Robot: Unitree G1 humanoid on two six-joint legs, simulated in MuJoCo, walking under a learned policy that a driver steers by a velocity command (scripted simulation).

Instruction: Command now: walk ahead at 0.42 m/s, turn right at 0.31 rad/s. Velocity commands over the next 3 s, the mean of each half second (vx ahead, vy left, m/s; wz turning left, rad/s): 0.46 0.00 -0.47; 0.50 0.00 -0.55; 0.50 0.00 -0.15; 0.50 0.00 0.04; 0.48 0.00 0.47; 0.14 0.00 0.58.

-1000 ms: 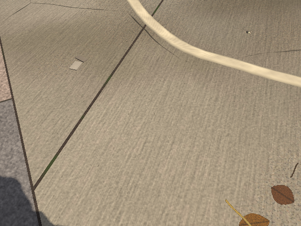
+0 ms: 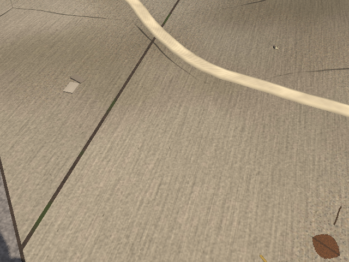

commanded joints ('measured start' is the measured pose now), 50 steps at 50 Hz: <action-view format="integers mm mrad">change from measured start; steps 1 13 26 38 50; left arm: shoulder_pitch -23 -239 -27 197 62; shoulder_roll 20 48 163 193 136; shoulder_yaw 8 5 42 42 23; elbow -48 -193 -138 -162 -256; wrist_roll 1 -6 -33 -14 9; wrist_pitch -7 10 -40 -22 -4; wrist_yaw -15 -12 25 39 -2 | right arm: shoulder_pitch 92 132 -143 -603 -196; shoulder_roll -69 -153 -118 -146 -164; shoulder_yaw -3 -3 -25 -2 -23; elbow -3 14 -237 -447 -329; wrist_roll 4 9 -30 -10 -15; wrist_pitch -24 -39 26 25 -9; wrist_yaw -8 -47 24 48 19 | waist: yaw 4 47 -36 115 18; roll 71 158 55 -55 102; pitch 151 83 51 68 2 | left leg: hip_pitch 106 150 -495 -651 -51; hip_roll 270 263 150 48 279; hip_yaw -218 104 -142 -113 -432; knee -263 31 757 287 -157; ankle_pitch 144 1181 41 258 139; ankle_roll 18 -14 -95 -88 106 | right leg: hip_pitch -311 -12 217 511 -111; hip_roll -42 100 -105 -106 -3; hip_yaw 18 -230 254 344 113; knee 95 -367 -821 -730 164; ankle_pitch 127 185 498 690 -8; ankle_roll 11 -66 -191 -114 29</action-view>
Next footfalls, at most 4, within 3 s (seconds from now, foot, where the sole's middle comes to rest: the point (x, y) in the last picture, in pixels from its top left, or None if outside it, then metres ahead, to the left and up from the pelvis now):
0.32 right None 0.31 -0.07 -0.78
0.88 left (190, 223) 0.69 -0.06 -0.78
1.38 right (262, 209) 0.77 -0.37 -0.78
1.94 left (255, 145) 1.12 -0.40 -0.78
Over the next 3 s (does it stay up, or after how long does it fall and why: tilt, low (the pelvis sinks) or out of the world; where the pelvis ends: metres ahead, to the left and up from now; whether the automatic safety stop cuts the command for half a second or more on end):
stays up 1.29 -0.55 -0.02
